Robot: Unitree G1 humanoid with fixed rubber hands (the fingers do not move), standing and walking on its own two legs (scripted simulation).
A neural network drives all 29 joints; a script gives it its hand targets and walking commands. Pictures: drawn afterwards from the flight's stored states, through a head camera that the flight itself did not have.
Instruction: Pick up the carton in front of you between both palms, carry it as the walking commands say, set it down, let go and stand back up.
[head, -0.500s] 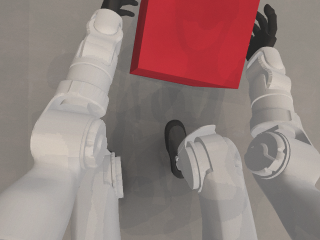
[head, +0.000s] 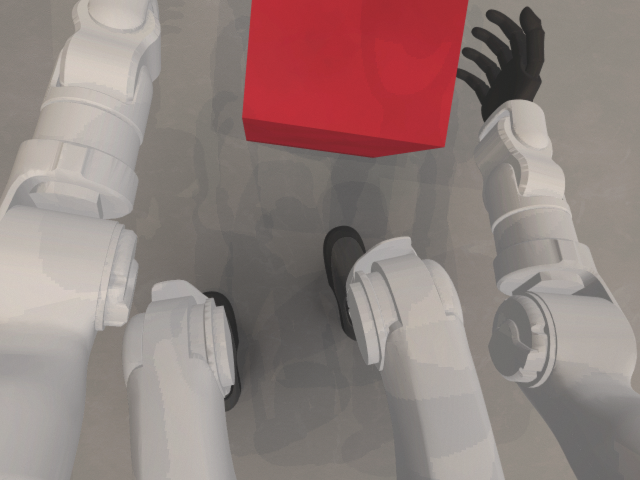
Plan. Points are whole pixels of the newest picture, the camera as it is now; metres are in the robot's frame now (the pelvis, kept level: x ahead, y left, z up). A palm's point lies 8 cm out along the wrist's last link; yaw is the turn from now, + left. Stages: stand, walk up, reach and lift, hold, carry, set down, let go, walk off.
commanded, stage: set down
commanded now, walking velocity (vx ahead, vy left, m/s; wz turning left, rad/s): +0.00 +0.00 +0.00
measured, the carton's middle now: (334, 63) +0.53 -0.12 -0.27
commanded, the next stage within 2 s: let go in 0.84 s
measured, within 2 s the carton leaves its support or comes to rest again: neither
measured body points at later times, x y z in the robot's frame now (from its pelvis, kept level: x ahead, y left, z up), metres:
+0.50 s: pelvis +0.03 -0.01 +0.12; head +0.35 -0.01 +0.44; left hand +0.61 +0.08 +0.00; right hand +0.46 -0.28 +0.00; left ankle +0.09 +0.12 -0.36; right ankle +0.16 -0.13 -0.36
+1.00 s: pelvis +0.05 +0.00 +0.24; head +0.33 +0.00 +0.60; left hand +0.59 +0.10 +0.14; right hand +0.45 -0.28 +0.15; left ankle +0.09 +0.12 -0.36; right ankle +0.16 -0.13 -0.36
